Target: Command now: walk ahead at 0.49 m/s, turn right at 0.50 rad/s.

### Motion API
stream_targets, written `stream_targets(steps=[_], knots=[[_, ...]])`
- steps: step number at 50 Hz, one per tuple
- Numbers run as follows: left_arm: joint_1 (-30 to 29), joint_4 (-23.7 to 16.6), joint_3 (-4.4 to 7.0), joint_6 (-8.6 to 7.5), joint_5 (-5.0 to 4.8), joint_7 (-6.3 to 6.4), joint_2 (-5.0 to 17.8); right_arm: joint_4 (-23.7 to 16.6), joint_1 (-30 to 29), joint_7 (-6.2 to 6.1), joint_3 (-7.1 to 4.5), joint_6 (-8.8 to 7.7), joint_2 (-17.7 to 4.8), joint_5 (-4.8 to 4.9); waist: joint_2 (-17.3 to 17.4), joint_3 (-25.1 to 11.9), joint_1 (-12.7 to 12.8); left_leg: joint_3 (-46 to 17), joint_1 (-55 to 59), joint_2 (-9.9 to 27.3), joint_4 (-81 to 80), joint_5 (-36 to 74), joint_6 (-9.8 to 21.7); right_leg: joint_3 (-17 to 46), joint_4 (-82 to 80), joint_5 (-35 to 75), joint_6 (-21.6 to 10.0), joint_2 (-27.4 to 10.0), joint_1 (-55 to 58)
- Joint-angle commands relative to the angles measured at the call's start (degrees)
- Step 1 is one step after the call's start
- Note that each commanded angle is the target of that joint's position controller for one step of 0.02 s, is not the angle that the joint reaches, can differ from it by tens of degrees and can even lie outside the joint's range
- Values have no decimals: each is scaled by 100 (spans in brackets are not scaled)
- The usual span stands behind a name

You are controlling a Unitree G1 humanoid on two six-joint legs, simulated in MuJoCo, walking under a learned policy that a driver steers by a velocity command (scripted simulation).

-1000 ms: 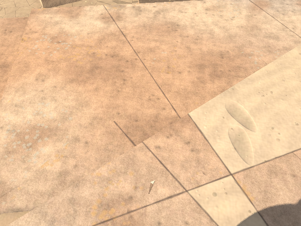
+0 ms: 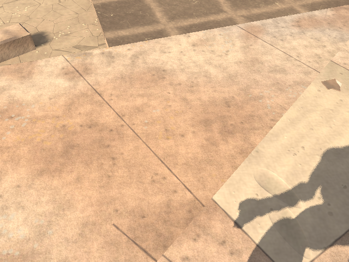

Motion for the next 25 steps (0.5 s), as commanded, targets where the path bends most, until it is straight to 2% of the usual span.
stream_targets(steps=[1,3,4,6,7,8,9,10,11,12,13,14,15,16,18,20,22,23,24,25], knots=[[-956,-631,-43,-87,-3,-122,86,-219,206,-79,-162,14,-875,44,303,947,-124,-393,-30,1775,-519,2421,200,-360,-640,103,-7,-77,-495],[-1266,-811,-85,-115,-10,-208,11,-216,344,-84,-185,92,-946,59,315,1035,-211,-237,358,1848,-298,2910,171,-650,-969,-176,-74,-34,-518],[-1315,-882,-88,-128,-16,-250,2,-246,309,-87,-198,135,-1002,65,364,1016,-175,-123,469,1860,-104,3454,150,-832,-1112,-397,-126,37,-364],[-1249,-1002,-40,-143,-19,-325,96,-368,157,-123,-232,203,-1189,93,593,770,17,83,546,1891,527,5444,141,-1295,-1176,-941,-282,353,361],[-1016,-1007,16,-133,-29,-349,202,-432,74,-154,-253,238,-1279,104,779,548,203,130,592,1915,1006,6456,145,-1456,-1135,-1237,-382,556,808],[-494,-923,109,-118,-41,-353,384,-520,-71,-176,-281,273,-1392,101,969,237,521,143,493,1925,1740,7096,161,-1514,-1136,-1510,-505,735,1504],[327,-743,274,-110,-55,-325,735,-632,-301,-151,-302,290,-1481,122,1001,-226,981,131,146,1832,2813,6988,127,-1403,-1541,-1358,-702,868,2665],[1318,-529,485,-62,-15,-205,1182,-796,-535,-104,-304,236,-1523,150,679,-671,1500,99,-1068,1530,4458,5450,-78,-606,-2019,-1265,-991,579,4358],[1446,-484,546,-18,9,-79,1663,-1049,-124,64,-64,53,-571,-24,-1022,-1070,854,-257,-3694,434,6723,-1038,-339,2181,-1947,-1270,-1845,-974,6303],[1564,-569,475,-95,126,-82,1487,-1341,-335,164,-48,-268,-695,251,-823,-1994,924,-1774,-4604,-7,7733,-1725,-275,4413,-3090,-2115,-2544,-1715,6890],[1438,-529,391,-146,116,-78,1091,-1595,-1101,197,-166,-422,-1104,435,-375,-1150,1061,-2027,-5125,374,7475,-1168,-89,3607,-3366,-1942,-2090,-1453,6341],[934,-629,301,-188,48,-95,808,-1712,-1264,176,-176,-451,-1143,418,104,-553,733,-1967,-4998,643,6871,-615,-29,2734,-3394,-1457,-1779,-1171,5425],[456,-773,235,-212,36,-121,645,-1662,-1206,126,-220,-407,-1134,300,507,-259,430,-1896,-4592,833,6397,-349,-92,2157,-3465,-952,-1547,-894,4549],[191,-888,190,-220,54,-97,563,-1672,-1025,117,-270,-307,-1160,214,507,-156,220,-1903,-4176,971,6083,-176,-189,1751,-3558,-661,-1451,-679,3950],[144,-964,186,-221,41,-33,649,-1811,-951,126,-300,-143,-1069,108,385,-14,35,-1777,-3749,1042,5408,-82,-422,1429,-3708,-397,-1446,-479,3201],[282,-997,245,-216,72,67,898,-2031,-1372,76,-240,-74,-892,22,206,159,100,-1539,-3530,928,4470,259,-629,1038,-3771,-50,-1431,-277,2588],[453,-993,300,-169,34,170,1047,-2274,-1995,59,-144,-53,-649,-64,26,183,312,-1314,-3127,629,3415,1133,-681,660,-3542,37,-1217,110,2237],[463,-1048,308,-145,76,191,1093,-2280,-2002,66,-149,-58,-628,-49,-36,1,354,-1155,-2713,415,3260,1827,-700,506,-3328,117,-1086,268,2053],[500,-1070,310,-108,113,176,1080,-2301,-1936,71,-161,-61,-639,1,-232,-194,366,-1098,-2395,284,3250,2123,-715,520,-3170,194,-1019,264,1971],[637,-1066,291,-99,88,153,1014,-2418,-2132,63,-222,-66,-774,79,-272,-112,473,-1245,-2510,256,2868,2392,-692,616,-3054,-259,-927,341,2037]])
Velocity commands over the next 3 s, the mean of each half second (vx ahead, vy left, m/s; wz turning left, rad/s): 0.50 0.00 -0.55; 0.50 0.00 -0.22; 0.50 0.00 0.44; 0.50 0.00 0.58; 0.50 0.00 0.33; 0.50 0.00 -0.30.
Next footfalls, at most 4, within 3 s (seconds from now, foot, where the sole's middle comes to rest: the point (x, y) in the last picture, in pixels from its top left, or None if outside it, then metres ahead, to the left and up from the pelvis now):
0.20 right None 0.28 -0.11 -0.78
0.60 left None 0.53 0.01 -0.78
1.08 right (251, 235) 0.64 -0.32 -0.78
1.70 left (192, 185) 0.97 -0.11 -0.90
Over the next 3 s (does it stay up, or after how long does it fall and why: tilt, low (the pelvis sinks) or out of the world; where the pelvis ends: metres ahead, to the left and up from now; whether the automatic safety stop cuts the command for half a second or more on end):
stays up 1.49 -0.11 -0.12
